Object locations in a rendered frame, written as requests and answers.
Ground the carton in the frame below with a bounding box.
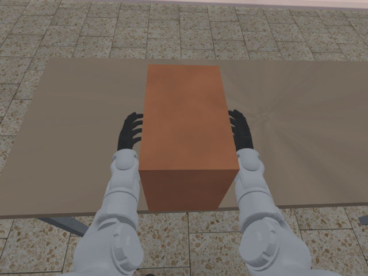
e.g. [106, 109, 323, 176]
[138, 64, 240, 212]

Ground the robot left forearm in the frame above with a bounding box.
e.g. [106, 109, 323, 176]
[74, 149, 140, 270]

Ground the robot left hand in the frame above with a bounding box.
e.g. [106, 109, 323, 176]
[117, 112, 143, 151]

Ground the robot right hand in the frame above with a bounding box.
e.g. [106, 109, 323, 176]
[228, 109, 254, 152]

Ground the robot right forearm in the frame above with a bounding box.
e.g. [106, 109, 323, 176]
[234, 148, 296, 236]

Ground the table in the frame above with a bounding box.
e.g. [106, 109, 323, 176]
[0, 57, 368, 237]

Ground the left robot upper arm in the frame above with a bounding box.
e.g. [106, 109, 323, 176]
[57, 223, 144, 276]

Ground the right robot upper arm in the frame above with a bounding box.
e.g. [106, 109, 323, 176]
[239, 220, 342, 276]

